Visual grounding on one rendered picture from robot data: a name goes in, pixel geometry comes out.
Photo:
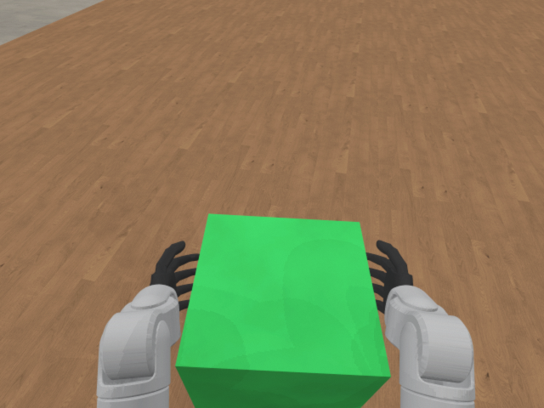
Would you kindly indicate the right robot hand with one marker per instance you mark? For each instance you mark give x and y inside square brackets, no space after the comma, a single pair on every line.
[397,272]

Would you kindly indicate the right robot forearm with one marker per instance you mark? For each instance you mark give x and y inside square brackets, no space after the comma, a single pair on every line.
[436,366]

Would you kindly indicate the left robot forearm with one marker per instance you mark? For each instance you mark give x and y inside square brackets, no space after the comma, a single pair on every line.
[134,368]

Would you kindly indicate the left robot hand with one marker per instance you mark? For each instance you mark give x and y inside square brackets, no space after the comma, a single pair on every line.
[166,266]

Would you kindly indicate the carton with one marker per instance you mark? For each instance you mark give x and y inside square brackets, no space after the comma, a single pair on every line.
[282,314]

